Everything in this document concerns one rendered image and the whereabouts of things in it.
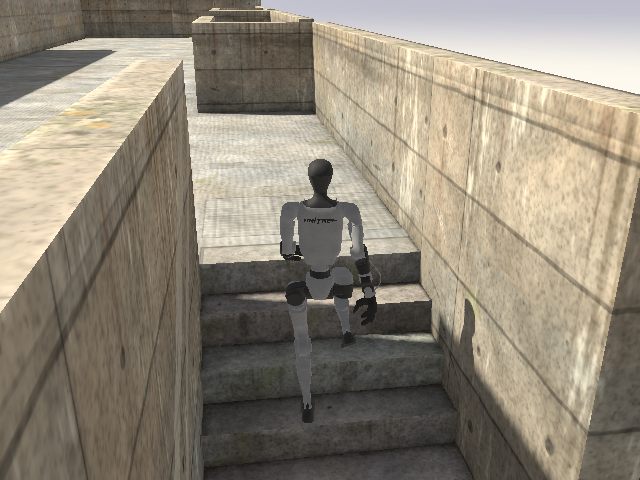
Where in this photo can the robot left forearm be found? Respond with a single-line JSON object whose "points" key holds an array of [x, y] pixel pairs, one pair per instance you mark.
{"points": [[284, 255]]}

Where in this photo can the robot head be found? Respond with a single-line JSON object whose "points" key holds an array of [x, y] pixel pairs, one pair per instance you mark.
{"points": [[320, 173]]}

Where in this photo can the robot left hand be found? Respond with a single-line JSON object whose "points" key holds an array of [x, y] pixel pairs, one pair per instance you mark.
{"points": [[295, 258]]}

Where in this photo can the right robot upper arm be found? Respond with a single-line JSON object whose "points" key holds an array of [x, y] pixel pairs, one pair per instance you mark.
{"points": [[352, 213]]}

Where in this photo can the left robot upper arm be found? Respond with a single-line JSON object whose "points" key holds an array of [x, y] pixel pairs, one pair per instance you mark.
{"points": [[288, 214]]}

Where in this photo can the robot right forearm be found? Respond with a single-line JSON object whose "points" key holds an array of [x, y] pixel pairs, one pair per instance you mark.
{"points": [[365, 276]]}

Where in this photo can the robot right hand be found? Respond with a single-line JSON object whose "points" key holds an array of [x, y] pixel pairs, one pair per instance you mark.
{"points": [[371, 310]]}

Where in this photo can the left robot shin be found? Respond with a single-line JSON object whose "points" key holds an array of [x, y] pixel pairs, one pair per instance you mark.
{"points": [[303, 365]]}

